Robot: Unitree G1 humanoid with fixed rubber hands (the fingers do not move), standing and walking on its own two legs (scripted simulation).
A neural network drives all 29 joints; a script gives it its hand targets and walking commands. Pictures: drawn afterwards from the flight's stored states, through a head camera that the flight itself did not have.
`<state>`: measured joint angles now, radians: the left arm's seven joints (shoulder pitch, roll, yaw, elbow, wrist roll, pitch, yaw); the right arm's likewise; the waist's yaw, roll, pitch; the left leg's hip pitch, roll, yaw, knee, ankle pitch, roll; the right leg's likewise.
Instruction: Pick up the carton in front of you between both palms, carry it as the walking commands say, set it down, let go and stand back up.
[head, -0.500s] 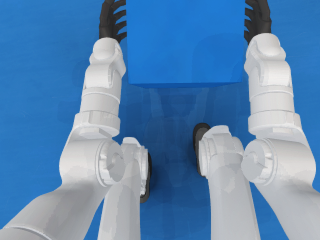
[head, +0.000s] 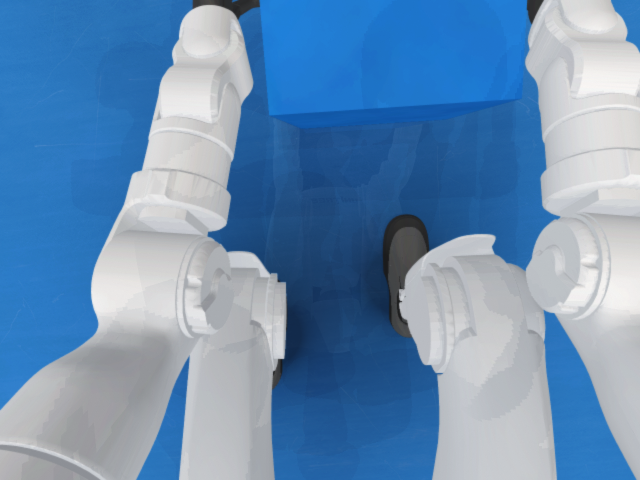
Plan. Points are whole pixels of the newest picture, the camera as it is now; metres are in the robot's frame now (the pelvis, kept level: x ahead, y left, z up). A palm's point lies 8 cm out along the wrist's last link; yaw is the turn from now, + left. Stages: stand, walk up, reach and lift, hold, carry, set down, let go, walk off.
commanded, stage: set down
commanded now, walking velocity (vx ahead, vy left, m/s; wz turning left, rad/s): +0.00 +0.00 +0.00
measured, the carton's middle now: (377, 23) +0.53 -0.11 -0.24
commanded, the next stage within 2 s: none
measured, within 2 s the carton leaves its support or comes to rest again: rests again in 0.42 s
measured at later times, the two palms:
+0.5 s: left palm (228, 24) +0.54 +0.04 -0.19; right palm (550, 6) +0.51 -0.27 -0.18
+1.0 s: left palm (216, 30) +0.54 +0.06 -0.20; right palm (548, 27) +0.49 -0.28 -0.20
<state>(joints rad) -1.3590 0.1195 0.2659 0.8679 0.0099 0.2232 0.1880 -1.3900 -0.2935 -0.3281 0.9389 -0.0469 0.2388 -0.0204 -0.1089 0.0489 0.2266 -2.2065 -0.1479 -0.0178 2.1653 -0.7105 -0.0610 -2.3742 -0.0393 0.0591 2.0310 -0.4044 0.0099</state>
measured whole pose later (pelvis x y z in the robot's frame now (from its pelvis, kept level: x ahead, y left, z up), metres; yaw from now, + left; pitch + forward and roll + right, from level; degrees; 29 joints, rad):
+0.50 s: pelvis -0.01 +0.00 -0.01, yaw +1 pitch +40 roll +2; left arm -1.44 0.12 0.27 0.93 0.06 0.20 0.12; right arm -1.44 -0.37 -0.36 1.06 -0.05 0.18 0.05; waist -0.11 0.04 0.32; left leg -2.21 -0.18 -0.03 2.20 -0.69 -0.06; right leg -2.36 -0.06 0.06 2.06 -0.40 0.01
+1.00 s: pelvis -0.02 +0.00 -0.01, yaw +0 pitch +35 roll +1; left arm -1.50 0.20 0.21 1.03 0.06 0.13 0.10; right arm -1.50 -0.41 -0.38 1.21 -0.01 0.06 0.03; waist -0.10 0.02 0.45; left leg -2.15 -0.17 -0.03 2.22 -0.69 -0.07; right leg -2.30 -0.05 0.05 2.07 -0.39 0.01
